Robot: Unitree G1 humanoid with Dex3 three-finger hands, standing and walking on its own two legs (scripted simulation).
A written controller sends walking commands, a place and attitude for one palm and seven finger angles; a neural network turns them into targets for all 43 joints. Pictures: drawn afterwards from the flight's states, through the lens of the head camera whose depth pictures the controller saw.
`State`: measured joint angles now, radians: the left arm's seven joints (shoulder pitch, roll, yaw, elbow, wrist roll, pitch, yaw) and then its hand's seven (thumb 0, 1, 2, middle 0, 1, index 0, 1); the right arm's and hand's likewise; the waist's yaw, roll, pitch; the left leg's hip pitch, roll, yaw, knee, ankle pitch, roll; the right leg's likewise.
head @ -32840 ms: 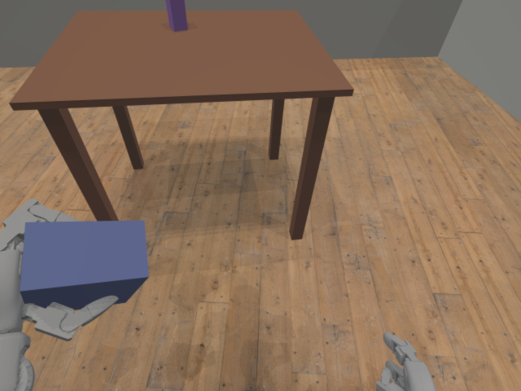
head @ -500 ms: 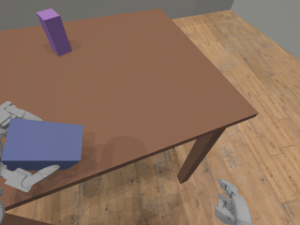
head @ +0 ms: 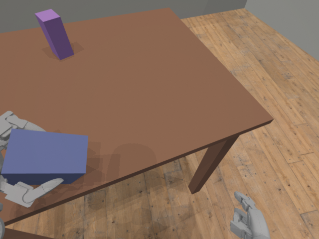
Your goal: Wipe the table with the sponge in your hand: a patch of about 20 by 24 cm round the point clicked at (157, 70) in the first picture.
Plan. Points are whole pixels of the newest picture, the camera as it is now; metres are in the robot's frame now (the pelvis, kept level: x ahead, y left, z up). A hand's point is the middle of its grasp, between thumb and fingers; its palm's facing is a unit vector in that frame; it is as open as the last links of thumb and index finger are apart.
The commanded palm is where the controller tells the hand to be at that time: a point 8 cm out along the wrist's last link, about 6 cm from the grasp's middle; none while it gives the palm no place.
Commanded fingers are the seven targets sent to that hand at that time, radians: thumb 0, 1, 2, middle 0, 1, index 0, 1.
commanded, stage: come to a stop and stand still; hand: left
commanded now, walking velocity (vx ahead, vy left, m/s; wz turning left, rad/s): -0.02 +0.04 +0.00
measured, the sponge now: (57, 161) +0.23 +0.21 +0.13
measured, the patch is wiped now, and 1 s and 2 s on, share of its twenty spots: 0.00 0.00 0.00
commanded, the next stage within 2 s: look again from close up in 1.18 s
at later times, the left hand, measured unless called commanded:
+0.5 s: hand out of the picture +0.19 +0.33 +0.17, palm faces +0.44 -0.83 -0.34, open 10.6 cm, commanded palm +0.13 +0.35 +0.18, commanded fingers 0.00 0.10 1.30 -1.20 -1.60 -1.20 -1.60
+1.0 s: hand out of the picture +0.22 +0.33 +0.17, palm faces +0.37 -0.85 -0.38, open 10.6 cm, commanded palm +0.16 +0.36 +0.18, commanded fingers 0.00 0.10 1.30 -1.20 -1.60 -1.20 -1.60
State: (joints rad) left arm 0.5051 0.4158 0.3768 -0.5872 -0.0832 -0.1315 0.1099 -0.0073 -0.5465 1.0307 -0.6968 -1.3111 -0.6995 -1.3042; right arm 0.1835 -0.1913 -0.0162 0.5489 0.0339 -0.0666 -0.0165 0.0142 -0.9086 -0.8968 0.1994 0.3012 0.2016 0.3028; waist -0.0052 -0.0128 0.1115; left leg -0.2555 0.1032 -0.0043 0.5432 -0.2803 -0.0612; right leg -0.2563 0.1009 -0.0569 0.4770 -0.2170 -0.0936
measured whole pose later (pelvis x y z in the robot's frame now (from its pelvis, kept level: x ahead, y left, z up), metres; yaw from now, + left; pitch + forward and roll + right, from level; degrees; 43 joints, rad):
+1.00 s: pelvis +0.00 +0.08 +0.01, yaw +0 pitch -2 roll -1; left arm 0.40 0.38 0.36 -0.51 -0.02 -0.22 0.11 -0.01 -0.55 1.03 -0.70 -1.31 -0.70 -1.30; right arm 0.19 -0.19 0.01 0.58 0.01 -0.17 0.00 0.02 -0.91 -0.90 0.20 0.30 0.20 0.30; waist 0.02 -0.05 0.10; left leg -0.19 -0.01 0.05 0.48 -0.26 0.05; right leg -0.19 0.00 0.00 0.41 -0.18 0.03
